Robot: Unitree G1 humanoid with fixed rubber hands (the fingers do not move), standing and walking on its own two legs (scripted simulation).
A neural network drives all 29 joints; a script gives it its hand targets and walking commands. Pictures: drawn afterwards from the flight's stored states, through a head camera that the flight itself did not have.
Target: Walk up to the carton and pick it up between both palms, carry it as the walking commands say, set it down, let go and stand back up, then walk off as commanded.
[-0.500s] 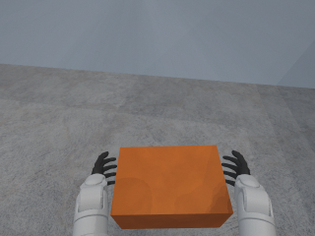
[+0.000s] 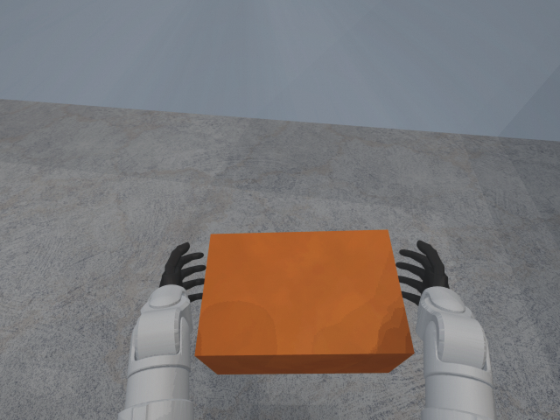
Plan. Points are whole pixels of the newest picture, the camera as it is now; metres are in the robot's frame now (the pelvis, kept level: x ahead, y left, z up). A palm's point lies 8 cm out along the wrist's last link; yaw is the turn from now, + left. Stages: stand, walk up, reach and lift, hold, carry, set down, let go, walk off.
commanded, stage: carry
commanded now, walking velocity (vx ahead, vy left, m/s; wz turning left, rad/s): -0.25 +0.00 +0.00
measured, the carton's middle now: (300, 304) +0.34 +0.00 -0.01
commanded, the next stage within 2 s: none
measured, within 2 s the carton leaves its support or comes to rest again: neither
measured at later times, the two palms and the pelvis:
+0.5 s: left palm out of the picture +0.11 +0.17 +0.08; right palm out of the picture +0.11 -0.19 +0.10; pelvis -0.13 -0.01 -0.02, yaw -1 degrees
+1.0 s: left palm out of the picture +0.01 +0.15 +0.09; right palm out of the picture -0.01 -0.21 +0.10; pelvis -0.23 -0.02 -0.01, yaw -2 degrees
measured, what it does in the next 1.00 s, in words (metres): walks backwards: left foot, then right foot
